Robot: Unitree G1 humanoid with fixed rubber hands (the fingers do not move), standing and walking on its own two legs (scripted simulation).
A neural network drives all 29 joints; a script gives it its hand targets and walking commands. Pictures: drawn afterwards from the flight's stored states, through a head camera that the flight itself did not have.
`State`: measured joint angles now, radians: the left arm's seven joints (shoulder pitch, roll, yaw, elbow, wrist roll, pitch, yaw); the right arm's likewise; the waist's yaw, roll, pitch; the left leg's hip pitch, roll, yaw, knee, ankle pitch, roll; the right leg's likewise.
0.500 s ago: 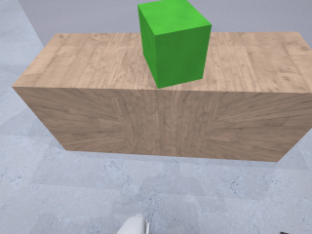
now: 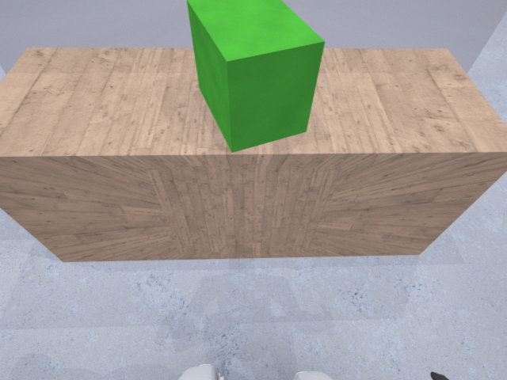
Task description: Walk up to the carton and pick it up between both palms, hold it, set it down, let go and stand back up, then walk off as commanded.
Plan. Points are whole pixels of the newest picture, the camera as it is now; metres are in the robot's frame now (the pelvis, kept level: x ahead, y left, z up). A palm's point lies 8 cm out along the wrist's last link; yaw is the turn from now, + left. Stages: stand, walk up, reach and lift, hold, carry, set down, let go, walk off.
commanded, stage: stand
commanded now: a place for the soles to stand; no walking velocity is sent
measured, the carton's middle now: (249, 69) +0.82 +0.03 +0.01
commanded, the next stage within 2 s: none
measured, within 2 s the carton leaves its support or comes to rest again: neither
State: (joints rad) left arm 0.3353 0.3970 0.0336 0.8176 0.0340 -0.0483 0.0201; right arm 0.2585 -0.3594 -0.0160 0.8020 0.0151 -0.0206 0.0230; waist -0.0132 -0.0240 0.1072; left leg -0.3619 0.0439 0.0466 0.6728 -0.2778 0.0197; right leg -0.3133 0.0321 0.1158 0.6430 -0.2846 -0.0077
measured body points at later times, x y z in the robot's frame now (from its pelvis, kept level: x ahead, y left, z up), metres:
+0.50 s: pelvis +0.00 +0.00 +0.00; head +0.02 -0.01 +0.45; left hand +0.08 +0.31 -0.11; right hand +0.08 -0.31 -0.11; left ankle +0.04 +0.12 -0.72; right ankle +0.03 -0.14 -0.72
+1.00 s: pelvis +0.00 -0.01 +0.00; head +0.03 -0.01 +0.45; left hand +0.10 +0.31 -0.10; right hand +0.09 -0.31 -0.11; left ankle +0.04 +0.12 -0.72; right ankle +0.03 -0.14 -0.72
